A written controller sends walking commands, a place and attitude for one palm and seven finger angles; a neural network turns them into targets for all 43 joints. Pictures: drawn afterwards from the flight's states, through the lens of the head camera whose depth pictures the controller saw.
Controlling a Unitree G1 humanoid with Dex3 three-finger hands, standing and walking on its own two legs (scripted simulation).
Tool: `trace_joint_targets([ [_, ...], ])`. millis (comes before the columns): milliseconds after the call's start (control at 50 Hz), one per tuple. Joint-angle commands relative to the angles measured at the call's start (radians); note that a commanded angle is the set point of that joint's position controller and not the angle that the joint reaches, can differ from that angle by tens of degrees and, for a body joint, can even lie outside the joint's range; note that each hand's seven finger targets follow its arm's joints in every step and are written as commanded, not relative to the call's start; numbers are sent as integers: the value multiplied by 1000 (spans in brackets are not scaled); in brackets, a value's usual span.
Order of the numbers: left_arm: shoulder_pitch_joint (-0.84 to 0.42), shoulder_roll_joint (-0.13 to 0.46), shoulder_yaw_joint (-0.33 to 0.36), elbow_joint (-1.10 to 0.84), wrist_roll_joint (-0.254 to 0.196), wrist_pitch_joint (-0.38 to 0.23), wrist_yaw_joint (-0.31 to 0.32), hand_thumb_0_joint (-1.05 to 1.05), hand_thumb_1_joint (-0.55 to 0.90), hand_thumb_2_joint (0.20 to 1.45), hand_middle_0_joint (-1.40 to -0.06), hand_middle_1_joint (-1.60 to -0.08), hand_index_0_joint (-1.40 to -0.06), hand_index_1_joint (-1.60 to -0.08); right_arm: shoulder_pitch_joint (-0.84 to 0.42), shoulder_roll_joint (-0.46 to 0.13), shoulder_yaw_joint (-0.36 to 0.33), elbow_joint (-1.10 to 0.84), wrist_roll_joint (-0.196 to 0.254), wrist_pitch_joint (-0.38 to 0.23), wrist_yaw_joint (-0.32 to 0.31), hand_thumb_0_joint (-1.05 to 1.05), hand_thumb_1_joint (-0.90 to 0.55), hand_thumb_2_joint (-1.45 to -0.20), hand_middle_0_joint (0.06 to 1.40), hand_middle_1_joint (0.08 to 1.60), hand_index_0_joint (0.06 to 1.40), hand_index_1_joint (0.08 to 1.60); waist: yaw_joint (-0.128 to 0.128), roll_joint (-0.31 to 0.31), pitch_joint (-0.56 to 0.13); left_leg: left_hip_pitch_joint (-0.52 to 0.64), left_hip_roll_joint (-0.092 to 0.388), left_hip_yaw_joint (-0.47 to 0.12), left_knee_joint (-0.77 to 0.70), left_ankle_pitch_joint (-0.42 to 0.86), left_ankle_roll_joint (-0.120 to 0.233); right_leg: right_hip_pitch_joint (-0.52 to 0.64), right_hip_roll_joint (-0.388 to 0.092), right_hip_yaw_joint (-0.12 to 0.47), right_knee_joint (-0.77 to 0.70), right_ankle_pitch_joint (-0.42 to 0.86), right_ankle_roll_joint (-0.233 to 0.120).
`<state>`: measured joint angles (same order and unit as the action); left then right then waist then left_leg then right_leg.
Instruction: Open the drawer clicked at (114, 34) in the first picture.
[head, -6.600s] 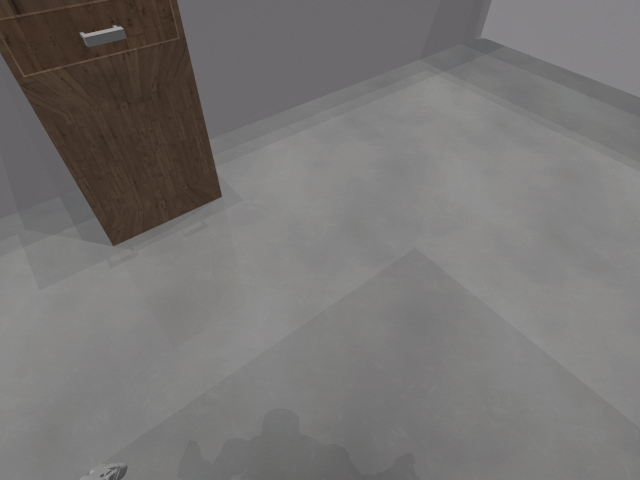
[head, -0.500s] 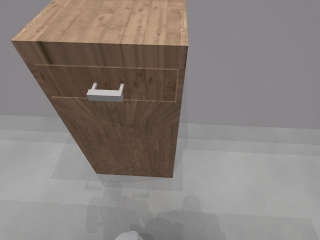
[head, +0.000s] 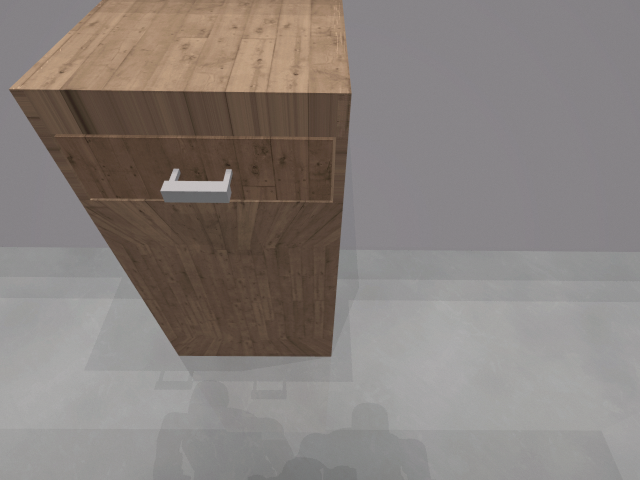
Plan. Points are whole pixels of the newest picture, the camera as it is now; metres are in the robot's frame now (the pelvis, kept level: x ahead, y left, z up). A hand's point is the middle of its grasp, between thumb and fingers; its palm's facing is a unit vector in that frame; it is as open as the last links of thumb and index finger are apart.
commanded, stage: come to a stop and stand still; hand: left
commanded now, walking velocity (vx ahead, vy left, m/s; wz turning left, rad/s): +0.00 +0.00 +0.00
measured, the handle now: (199, 183) +0.57 +0.24 +0.02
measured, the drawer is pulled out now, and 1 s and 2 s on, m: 0.00 0.00 0.00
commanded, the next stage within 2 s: look again from close up in 1.16 s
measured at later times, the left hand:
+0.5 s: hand out of the picture +0.00 +0.12 -0.18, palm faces +0.05 -0.99 -0.14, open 7.4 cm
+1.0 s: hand out of the picture +0.04 +0.15 -0.17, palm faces +0.06 -0.98 -0.20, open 7.4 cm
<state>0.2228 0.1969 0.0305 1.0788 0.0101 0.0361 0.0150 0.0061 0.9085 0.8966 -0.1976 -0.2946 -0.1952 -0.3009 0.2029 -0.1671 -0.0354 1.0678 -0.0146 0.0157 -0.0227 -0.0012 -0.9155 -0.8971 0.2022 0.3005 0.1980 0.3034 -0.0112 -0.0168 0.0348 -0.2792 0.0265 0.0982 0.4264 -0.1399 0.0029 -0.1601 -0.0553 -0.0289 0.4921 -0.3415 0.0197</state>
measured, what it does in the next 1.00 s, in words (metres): shifts its weight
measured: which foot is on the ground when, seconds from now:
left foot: down 0.00-1.00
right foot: down 0.00-1.00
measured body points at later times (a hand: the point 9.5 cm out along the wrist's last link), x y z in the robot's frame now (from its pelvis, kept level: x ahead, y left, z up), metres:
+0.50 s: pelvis +0.01 -0.03 +0.00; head +0.03 -0.03 +0.45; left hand -0.01 +0.17 -0.16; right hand -0.05 -0.23 -0.16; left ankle +0.05 +0.12 -0.74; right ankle -0.04 -0.13 -0.74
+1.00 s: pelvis +0.05 -0.02 +0.00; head +0.07 -0.02 +0.45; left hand +0.04 +0.20 -0.16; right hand +0.07 -0.25 -0.16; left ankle +0.05 +0.12 -0.74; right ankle -0.04 -0.13 -0.74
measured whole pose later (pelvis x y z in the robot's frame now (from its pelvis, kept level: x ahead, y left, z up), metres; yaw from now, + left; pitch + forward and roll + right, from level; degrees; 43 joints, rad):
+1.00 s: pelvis +0.05 -0.02 +0.00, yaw +1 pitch +0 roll +1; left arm 0.28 0.15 0.01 1.12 0.01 0.00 0.04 0.00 0.91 0.90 -0.20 -0.29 -0.20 -0.30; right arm 0.21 -0.16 -0.01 1.14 -0.01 0.00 -0.04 0.01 -0.93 -0.90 0.20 0.30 0.19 0.30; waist 0.01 -0.01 0.04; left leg -0.20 0.04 0.05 0.44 -0.22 -0.04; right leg -0.04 -0.02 -0.05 0.41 -0.36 -0.01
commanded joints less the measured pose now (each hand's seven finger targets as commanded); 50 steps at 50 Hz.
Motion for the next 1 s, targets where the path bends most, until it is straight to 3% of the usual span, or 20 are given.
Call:
trace_joint_targets([
  [0,69,131,8,-13,2,-33,17,0,900,900,-200,-300,-200,-300,37,-52,-7,-20,10,-8,8,0,-900,-900,200,300,200,300,-6,-58,-11,20,48,-77,-14,-137,-23,-39,-189,159,-269,31,-78],
  [20,48,136,13,-14,2,-43,18,0,900,900,-200,-300,-200,-300,19,-48,-2,-18,-1,2,6,0,-900,-900,200,300,200,300,6,-242,32,27,39,-69,18,-144,-24,-122,-173,188,-314,-18,-90],
  [40,29,111,7,-17,2,-42,19,0,900,900,-200,-300,-200,-300,24,-65,-4,-9,-5,7,6,0,-900,-900,200,300,200,300,4,-253,90,40,49,-76,43,-135,-20,-185,-171,182,-334,-61,-97],
  [60,12,94,2,-18,0,-40,20,0,900,900,-200,-300,-200,-300,63,-62,-1,13,-5,5,5,0,-900,-900,200,300,200,300,-14,-199,106,58,54,-79,38,-89,-19,-191,-151,160,-320,-60,-98],
  [100,26,71,-3,-13,-7,-41,20,0,900,900,-200,-300,-200,-300,122,-51,7,53,-4,-1,2,0,-900,-900,200,300,200,300,-22,-86,88,106,58,-83,0,-12,-16,-178,-104,112,-271,-30,-79],
  [140,42,67,-1,-9,-9,-38,20,0,900,900,-200,-300,-200,-300,142,-57,8,67,-4,-1,-1,0,-900,-900,200,300,200,300,-15,-73,94,95,62,-88,-4,-32,-20,-174,-86,109,-271,-87,-72],
  [200,43,64,3,-9,-4,-30,21,0,900,900,-200,-300,-200,-300,161,-43,6,75,-4,8,-2,0,-900,-900,200,300,200,300,-19,-53,142,90,62,-77,30,-82,-24,-250,-96,133,-306,-211,-78],
  [320,89,36,1,13,-9,-36,18,0,900,900,-200,-300,-200,-300,192,-24,15,91,-3,-6,-11,0,-900,-900,200,300,200,300,-7,26,126,68,73,-93,-5,-20,-22,-175,-60,98,-242,-77,-71],
  [460,144,8,-2,34,-11,-43,23,0,900,900,-200,-300,-200,-300,194,-31,14,95,5,-25,-21,0,-900,-900,200,300,200,300,7,33,16,106,88,-106,-15,117,-9,-40,-44,45,-168,177,-55],
  [560,163,3,-2,39,-6,-45,27,0,900,900,-200,-300,-200,-300,174,-33,9,89,7,-29,-24,0,-900,-900,200,300,200,300,7,18,-4,137,91,-102,-2,183,-2,-22,-46,33,-147,275,-46],
  [700,159,6,-3,33,-1,-42,31,0,900,900,-200,-300,-200,-300,139,-45,11,86,7,-28,-25,0,-900,-900,200,300,200,300,5,10,27,158,95,-103,-4,228,5,-28,-50,24,-141,302,-37],
  [980,144,51,-1,19,-1,-45,30,0,900,900,-200,-300,-200,-300,81,-90,16,57,7,-28,-22,0,-900,-900,200,300,200,300,12,2,-4,196,91,-99,0,300,3,25,-60,19,-143,396,-31],
])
